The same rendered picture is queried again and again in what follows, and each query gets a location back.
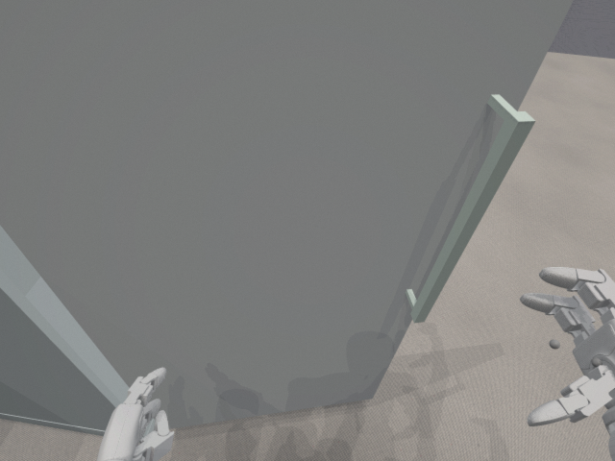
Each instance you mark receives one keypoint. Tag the fridge door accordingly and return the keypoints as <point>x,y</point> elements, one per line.
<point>242,191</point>

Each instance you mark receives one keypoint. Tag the robot left hand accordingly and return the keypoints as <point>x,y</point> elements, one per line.
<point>128,424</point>

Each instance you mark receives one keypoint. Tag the handle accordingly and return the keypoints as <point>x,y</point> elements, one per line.
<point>511,137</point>

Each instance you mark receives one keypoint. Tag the robot right hand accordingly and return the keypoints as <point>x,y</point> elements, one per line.
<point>596,388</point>

